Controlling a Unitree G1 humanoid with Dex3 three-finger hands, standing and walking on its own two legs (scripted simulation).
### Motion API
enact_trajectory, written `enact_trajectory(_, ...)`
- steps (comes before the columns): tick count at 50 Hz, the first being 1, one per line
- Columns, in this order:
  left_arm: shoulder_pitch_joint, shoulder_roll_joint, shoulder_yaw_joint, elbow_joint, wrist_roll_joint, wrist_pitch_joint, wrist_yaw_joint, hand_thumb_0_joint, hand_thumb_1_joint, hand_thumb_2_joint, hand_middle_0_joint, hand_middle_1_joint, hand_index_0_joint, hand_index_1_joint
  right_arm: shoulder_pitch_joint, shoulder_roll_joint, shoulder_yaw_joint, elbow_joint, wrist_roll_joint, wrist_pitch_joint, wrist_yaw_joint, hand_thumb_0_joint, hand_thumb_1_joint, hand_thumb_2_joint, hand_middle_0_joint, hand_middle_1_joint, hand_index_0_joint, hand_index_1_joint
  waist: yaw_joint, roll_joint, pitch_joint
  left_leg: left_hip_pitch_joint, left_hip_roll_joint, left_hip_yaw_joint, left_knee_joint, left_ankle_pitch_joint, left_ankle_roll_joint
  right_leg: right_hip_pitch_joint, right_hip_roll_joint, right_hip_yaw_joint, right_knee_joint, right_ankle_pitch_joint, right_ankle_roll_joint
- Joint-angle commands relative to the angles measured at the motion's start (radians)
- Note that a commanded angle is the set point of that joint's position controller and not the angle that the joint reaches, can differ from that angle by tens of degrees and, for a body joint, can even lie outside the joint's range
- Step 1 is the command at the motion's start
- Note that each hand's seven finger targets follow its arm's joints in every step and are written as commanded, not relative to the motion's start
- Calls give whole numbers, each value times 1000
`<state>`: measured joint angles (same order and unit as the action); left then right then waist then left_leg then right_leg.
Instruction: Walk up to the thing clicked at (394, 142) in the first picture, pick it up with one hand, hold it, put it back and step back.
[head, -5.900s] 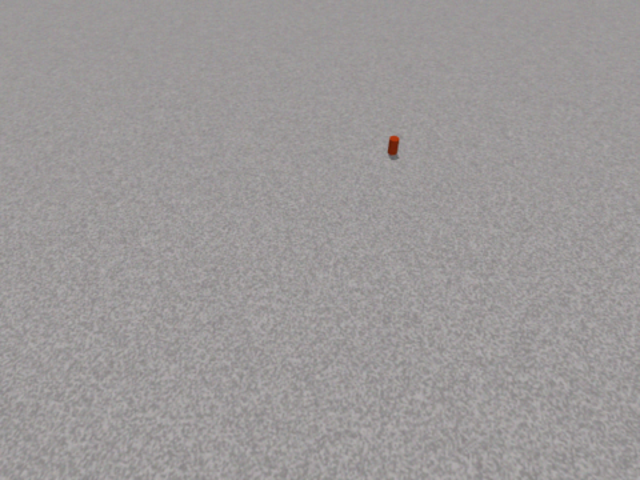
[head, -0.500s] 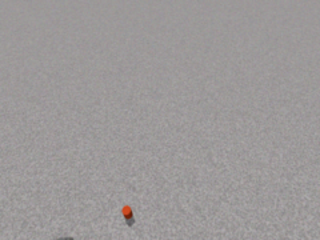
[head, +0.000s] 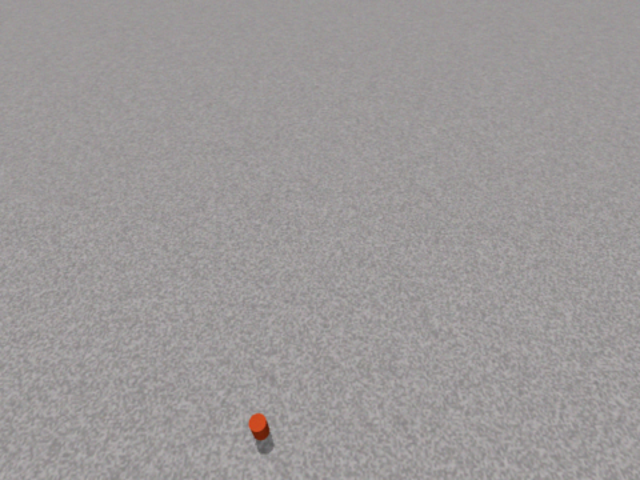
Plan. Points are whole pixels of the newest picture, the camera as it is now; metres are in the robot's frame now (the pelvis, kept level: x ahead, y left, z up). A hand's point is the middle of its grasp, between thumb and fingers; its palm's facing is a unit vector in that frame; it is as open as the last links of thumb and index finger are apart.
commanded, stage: walk up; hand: left
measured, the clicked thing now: (259, 427) +0.38 +0.22 -0.74
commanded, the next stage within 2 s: stand in 0.02 s
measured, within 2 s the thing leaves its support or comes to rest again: neither
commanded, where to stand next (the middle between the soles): +0.01 -0.02 m, yaw +1 degrees
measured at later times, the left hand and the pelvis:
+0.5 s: hand out of the picture +0.08 +0.25 -0.15, palm faces -0.03 -0.94 -0.34, open 7.4 cm; pelvis +0.00 +0.00 +0.00, yaw +0 degrees
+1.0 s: hand out of the picture +0.07 +0.24 -0.16, palm faces -0.02 -0.94 -0.34, open 7.4 cm; pelvis +0.00 -0.01 +0.00, yaw +0 degrees
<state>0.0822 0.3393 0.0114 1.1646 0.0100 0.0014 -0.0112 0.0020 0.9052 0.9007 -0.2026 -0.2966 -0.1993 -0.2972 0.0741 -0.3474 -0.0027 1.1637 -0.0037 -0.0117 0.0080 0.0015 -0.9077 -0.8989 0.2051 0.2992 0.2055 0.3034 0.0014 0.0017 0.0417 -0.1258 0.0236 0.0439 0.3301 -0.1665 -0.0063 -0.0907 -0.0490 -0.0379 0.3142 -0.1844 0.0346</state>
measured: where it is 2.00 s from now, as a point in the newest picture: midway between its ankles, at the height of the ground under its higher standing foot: outside the picture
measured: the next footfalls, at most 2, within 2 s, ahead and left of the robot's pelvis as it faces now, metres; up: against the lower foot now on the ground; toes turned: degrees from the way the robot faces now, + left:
none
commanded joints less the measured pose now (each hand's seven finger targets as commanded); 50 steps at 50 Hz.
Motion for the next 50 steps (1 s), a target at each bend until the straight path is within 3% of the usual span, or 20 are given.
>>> enact_trajectory(1,-54,216,35,-68,0,-26,14,0,900,900,-200,-300,-200,-300,-57,-213,-37,-66,-9,-23,-15,0,-900,-900,200,300,200,300,-2,4,-57,6,117,-102,-69,129,12,-8,-96,77,-54,106,-37)
enact_trajectory(3,-53,218,35,-71,0,-31,17,0,900,900,-200,-300,-200,-300,-59,-215,-40,-71,-8,-22,-15,0,-900,-900,200,300,200,300,-4,2,-97,41,124,-102,-52,206,15,5,-100,75,-44,160,-34)
enact_trajectory(6,-54,220,35,-74,-3,-30,17,0,900,900,-200,-300,-200,-300,-57,-212,-40,-70,-7,-22,-14,0,-900,-900,200,300,200,300,-4,-4,-99,50,126,-101,-55,216,13,10,-101,73,-39,160,-37)
enact_trajectory(9,-44,215,30,-75,-2,-31,17,0,900,900,-200,-300,-200,-300,-53,-216,-40,-68,-5,-21,-13,0,-900,-900,200,300,200,300,-4,-3,-83,40,120,-99,-61,163,11,5,-101,77,-57,125,-33)
enact_trajectory(22,-42,227,27,-88,-1,-32,18,0,900,900,-200,-300,-200,-300,-42,-216,-40,-68,-7,-18,-10,0,-900,-900,200,300,200,300,-7,-5,-72,33,120,-99,-67,133,13,1,-105,79,-62,109,-38)
enact_trajectory(29,-24,222,26,-86,0,-30,16,0,900,900,-200,-300,-200,-300,-40,-220,-41,-68,-6,-15,-7,0,-900,-900,200,300,200,300,-7,-6,-52,27,115,-103,-76,63,11,-31,-98,80,-76,43,-41)
enact_trajectory(37,-15,226,26,-93,0,-31,17,0,900,900,-200,-300,-200,-300,-41,-219,-40,-71,-8,-18,-9,0,-900,-900,200,300,200,300,-2,-2,-78,49,124,-102,-61,147,14,-11,-100,79,-54,112,-43)
enact_trajectory(50,-16,228,28,-89,0,-27,16,0,900,900,-200,-300,-200,-300,-19,-214,-33,-72,-7,-15,-10,0,-900,-900,200,300,200,300,-4,2,-42,1,116,-108,-83,70,11,-8,-99,79,-65,57,-43)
